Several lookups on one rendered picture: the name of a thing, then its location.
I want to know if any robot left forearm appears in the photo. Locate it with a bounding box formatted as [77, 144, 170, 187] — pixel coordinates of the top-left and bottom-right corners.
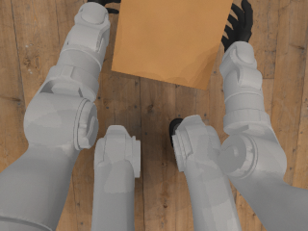
[23, 2, 111, 139]

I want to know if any left robot thigh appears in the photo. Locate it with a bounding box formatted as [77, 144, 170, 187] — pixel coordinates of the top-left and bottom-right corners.
[90, 133, 141, 231]

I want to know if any right robot upper arm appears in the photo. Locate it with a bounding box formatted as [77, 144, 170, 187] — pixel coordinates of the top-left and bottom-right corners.
[218, 133, 308, 231]

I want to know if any carton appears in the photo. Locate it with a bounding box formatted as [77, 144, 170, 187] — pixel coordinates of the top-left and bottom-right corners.
[111, 0, 233, 90]

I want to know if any robot right forearm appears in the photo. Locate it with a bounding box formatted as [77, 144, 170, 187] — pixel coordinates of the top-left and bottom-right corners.
[218, 41, 281, 146]

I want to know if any robot left shin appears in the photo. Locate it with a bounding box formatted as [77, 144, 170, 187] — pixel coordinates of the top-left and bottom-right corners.
[93, 125, 131, 173]

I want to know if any robot left hand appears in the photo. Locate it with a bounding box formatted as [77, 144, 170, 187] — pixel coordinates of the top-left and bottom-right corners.
[87, 0, 121, 14]

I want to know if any left robot upper arm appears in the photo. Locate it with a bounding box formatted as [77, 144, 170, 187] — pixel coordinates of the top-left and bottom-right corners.
[0, 92, 99, 231]

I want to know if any robot right hand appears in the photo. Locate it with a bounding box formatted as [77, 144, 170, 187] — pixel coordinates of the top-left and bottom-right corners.
[221, 0, 253, 53]

